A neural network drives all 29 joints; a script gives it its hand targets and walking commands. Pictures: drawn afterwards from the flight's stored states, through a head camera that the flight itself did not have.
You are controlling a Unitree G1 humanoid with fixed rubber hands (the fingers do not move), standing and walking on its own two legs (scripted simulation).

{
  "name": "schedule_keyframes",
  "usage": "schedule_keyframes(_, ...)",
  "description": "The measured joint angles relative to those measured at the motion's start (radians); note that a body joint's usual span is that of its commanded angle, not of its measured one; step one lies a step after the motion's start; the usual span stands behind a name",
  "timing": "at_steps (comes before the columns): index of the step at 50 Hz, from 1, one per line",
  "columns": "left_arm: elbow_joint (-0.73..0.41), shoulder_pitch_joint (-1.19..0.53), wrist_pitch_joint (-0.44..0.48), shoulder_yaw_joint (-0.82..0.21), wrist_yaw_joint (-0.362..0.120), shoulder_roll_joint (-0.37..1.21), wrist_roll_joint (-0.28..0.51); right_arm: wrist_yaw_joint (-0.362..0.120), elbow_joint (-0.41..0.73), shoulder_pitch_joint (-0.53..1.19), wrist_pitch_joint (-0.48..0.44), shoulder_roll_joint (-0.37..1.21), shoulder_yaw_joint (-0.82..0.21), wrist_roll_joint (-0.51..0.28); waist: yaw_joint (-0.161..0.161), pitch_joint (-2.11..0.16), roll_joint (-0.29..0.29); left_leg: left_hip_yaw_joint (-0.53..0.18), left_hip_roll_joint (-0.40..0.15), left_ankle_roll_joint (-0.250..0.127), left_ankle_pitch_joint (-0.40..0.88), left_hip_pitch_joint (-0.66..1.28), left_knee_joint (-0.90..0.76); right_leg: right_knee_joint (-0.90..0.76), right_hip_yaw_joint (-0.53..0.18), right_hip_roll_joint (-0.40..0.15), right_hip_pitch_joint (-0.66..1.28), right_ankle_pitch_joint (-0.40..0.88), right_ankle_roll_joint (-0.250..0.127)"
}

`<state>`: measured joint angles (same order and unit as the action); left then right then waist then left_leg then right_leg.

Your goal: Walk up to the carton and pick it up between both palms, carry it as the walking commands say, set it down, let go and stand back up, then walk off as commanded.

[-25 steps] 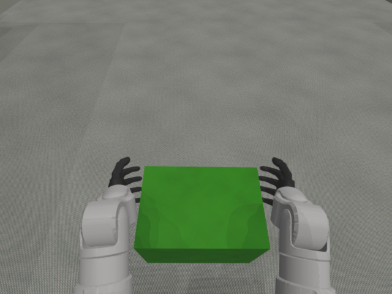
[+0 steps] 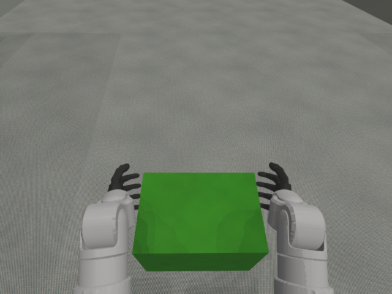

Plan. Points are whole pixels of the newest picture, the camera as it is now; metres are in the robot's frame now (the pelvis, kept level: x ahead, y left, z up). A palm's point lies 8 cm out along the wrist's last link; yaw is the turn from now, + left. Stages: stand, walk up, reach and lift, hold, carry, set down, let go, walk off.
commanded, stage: carry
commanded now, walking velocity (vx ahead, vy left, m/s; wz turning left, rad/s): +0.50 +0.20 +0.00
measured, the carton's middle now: (198, 223) +0.29 +0.01 -0.01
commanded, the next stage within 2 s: none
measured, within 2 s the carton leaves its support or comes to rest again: neither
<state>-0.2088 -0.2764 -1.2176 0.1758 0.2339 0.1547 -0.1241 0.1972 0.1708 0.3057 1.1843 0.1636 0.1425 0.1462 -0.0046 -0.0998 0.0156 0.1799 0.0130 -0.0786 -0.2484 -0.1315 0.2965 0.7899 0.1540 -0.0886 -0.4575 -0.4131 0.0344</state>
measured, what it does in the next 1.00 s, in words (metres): walks ahead: right foot, then left foot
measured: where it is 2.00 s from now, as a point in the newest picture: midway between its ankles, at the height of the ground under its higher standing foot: (117, 143)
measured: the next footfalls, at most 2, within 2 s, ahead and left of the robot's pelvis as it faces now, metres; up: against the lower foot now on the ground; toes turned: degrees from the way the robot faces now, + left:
right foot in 0.14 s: +0.16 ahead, -0.08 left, +0.00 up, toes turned -10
left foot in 0.50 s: +0.43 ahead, +0.26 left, +0.00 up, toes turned +12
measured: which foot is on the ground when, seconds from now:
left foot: down 0.00-0.18, up 0.20-0.48, down 0.50-0.98, up 1.00-1.00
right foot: up 0.00-0.12, down 0.14-0.50, up 0.52-0.92, down 0.94-1.00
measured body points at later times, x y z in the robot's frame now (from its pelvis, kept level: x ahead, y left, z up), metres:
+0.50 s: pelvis +0.28 +0.13 -0.02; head +0.29 +0.12 +0.43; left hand +0.57 +0.30 +0.07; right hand +0.60 -0.01 +0.07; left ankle +0.39 +0.25 -0.75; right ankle +0.12 -0.07 -0.75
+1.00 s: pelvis +0.61 +0.26 -0.03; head +0.62 +0.26 +0.42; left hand +0.90 +0.44 +0.05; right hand +0.92 +0.13 +0.05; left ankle +0.42 +0.27 -0.67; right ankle +0.66 +0.18 -0.75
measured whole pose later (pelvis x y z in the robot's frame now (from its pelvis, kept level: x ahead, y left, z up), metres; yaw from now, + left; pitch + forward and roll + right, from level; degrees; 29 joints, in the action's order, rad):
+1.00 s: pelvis +0.61 +0.26 -0.03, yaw +5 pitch +3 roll -2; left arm -0.19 -0.30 -1.20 0.14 0.21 0.16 -0.16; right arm 0.21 0.23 0.28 1.19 0.16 0.17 0.12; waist -0.01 -0.04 0.05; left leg 0.14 0.04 0.01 -0.38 -0.18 0.98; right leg 0.58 0.29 -0.04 -0.38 -0.23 -0.08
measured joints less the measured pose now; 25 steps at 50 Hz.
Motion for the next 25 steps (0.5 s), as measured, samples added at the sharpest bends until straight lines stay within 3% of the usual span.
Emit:
schedule_keyframes(5,-0.006,0.001,0.006,-0.003,-0.025,0.000,-0.016,0.019,0.028,-0.009,0.009,-0.002,-0.010,-0.012,-0.025,0.001,0.016,0.000,0.030,-0.012,-0.077,0.074,-0.001,-0.145,0.042,0.027,0.011,0.046,-0.021)
schedule_keyframes(7,0.001,-0.008,0.007,-0.006,-0.031,0.002,-0.022,0.024,0.041,-0.013,0.014,-0.004,-0.007,-0.014,-0.033,0.001,0.024,-0.009,0.034,-0.010,-0.142,0.081,0.068,-0.243,0.072,0.042,0.064,0.112,-0.043)
schedule_keyframes(8,0.015,-0.017,0.012,-0.011,-0.033,0.005,-0.026,0.024,0.046,-0.015,0.014,-0.006,0.002,-0.015,-0.034,0.002,0.031,-0.013,0.027,-0.002,-0.183,0.058,0.159,-0.268,0.081,0.043,0.089,0.194,-0.065)
schedule_keyframes(10,0.050,-0.022,0.022,-0.030,-0.031,0.007,-0.034,0.025,0.038,-0.028,0.012,-0.016,0.017,-0.026,-0.023,0.010,0.037,-0.049,0.009,0.054,-0.170,-0.067,0.474,-0.239,0.100,0.032,0.117,0.177,-0.080)
schedule_keyframes(12,0.051,-0.008,0.016,-0.034,-0.018,0.003,-0.023,0.030,0.024,-0.033,0.011,-0.008,0.026,-0.036,-0.003,0.020,0.030,-0.103,0.006,0.084,-0.133,-0.211,0.764,-0.266,0.097,0.023,0.167,0.129,-0.067)
schedule_keyframes(14,0.047,0.011,0.018,-0.028,-0.004,-0.001,-0.004,0.027,0.004,-0.031,0.007,-0.008,0.014,-0.032,0.020,0.026,0.020,-0.124,-0.022,0.094,-0.062,-0.310,0.838,-0.332,0.084,0.011,0.230,0.131,-0.037)
schedule_keyframes(19,-0.010,0.007,0.023,-0.021,0.034,-0.001,0.036,-0.018,0.027,-0.009,-0.013,-0.003,0.009,0.010,0.042,0.060,-0.012,-0.110,-0.087,0.077,0.031,-0.396,0.478,-0.483,0.069,-0.051,0.391,0.135,0.029)
schedule_keyframes(23,-0.047,-0.016,0.020,-0.020,0.020,0.005,0.022,-0.027,0.076,-0.001,-0.014,-0.001,0.009,0.021,0.035,0.077,-0.026,-0.033,-0.075,0.055,0.109,-0.367,0.254,-0.515,0.064,-0.122,0.501,0.082,0.105)
schedule_keyframes(25,-0.054,-0.020,0.018,-0.014,0.004,0.006,0.008,-0.020,0.080,0.011,-0.008,0.003,0.009,0.019,0.029,0.074,-0.025,0.016,-0.059,0.043,0.132,-0.304,0.173,-0.432,0.052,-0.164,0.518,0.015,0.133)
